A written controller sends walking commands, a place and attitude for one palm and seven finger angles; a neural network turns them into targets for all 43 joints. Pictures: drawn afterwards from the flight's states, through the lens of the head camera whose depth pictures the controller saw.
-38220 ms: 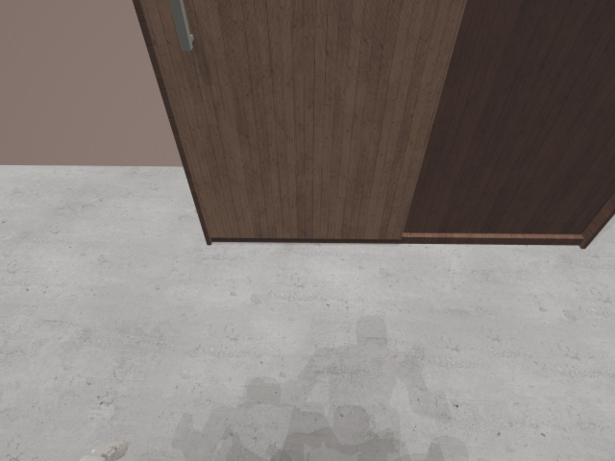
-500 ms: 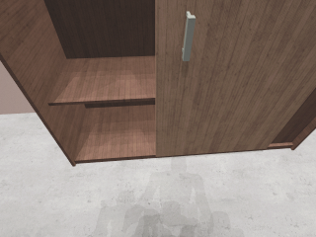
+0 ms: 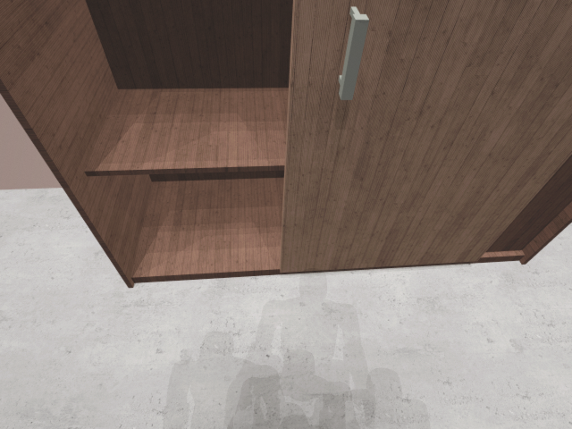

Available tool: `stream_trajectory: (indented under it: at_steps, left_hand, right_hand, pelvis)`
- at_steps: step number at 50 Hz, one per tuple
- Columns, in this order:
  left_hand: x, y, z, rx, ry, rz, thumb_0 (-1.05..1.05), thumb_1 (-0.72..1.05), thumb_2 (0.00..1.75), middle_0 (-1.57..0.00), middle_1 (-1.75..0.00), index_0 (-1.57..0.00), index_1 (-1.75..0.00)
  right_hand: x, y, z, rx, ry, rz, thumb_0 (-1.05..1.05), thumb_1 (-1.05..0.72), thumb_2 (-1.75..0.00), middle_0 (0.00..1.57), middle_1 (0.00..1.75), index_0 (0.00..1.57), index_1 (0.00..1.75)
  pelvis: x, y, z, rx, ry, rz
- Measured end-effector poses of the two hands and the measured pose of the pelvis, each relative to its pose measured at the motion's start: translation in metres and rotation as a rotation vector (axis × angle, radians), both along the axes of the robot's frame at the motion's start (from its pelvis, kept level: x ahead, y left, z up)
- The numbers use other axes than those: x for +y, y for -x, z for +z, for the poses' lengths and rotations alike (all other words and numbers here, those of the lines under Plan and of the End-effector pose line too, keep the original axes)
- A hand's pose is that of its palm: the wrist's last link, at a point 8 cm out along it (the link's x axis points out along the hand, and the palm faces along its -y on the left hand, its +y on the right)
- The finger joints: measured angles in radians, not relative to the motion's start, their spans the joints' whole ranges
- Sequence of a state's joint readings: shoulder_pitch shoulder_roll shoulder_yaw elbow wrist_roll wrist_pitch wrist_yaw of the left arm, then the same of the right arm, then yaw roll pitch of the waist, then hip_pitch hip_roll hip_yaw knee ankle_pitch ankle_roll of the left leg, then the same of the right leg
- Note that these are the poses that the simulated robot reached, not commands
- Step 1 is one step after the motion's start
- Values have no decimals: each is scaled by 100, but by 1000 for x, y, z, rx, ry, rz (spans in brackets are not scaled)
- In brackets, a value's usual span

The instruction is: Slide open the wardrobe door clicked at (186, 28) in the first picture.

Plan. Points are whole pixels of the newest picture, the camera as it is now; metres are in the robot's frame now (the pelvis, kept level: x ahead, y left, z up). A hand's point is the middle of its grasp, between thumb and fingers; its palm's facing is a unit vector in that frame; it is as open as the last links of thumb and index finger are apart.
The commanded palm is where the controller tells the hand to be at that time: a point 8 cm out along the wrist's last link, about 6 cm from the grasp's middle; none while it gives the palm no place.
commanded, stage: look to check the result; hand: left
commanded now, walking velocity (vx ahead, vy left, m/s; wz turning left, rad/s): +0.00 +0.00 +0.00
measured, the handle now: (350, 54) +0.74 -0.07 +0.16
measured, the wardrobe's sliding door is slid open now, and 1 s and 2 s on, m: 0.57 0.57 0.57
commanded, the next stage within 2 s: stand and wait in 0.50 s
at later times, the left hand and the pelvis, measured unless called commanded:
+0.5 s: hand out of the picture +0.02 +0.17 -0.18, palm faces -0.01 -0.99 -0.15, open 7.4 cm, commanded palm none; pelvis +0.02 +0.00 +0.00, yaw +0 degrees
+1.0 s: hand out of the picture +0.03 +0.17 -0.18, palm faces +0.00 -0.99 -0.16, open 7.4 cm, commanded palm none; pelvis +0.04 +0.01 +0.00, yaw +0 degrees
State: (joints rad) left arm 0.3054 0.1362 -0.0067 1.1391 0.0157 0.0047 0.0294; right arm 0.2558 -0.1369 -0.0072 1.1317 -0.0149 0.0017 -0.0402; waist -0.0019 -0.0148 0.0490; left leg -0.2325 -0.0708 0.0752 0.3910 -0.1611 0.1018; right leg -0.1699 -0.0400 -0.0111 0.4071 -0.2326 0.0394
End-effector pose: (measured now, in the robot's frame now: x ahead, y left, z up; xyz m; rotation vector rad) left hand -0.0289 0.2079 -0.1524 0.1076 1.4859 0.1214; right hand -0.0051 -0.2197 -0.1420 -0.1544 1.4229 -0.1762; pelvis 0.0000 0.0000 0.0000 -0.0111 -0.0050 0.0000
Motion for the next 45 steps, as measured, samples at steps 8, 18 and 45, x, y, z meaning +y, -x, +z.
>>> stream_trajectory:
  at_steps: [8, 18, 45]
  left_hand:
    - [8, -9, 2, -7, -20, -10, 1, 90, 90, -20, -30, -20, -30]
    - [9, -29, 0, -31, -16, -25, 1, 90, 90, -20, -30, -20, -30]
    - [13, -58, -2, -38, -11, -23, 1, 90, 90, -20, -30, -20, -30]
  right_hand:
    - [-1, -8, 0, -9, 3, -3, 1, -92, -90, 20, 30, 20, 30]
    - [-3, -19, 2, -16, 12, -2, 1, -92, -90, 20, 30, 20, 30]
    - [-1, -44, 4, -19, 27, 5, 1, -92, -90, 20, 30, 20, 30]
  pelvis:
    - [1, -5, 0, 3, -1, -4]
    - [2, -13, 1, 6, -1, -8]
    - [5, -36, 1, 5, -4, -8]
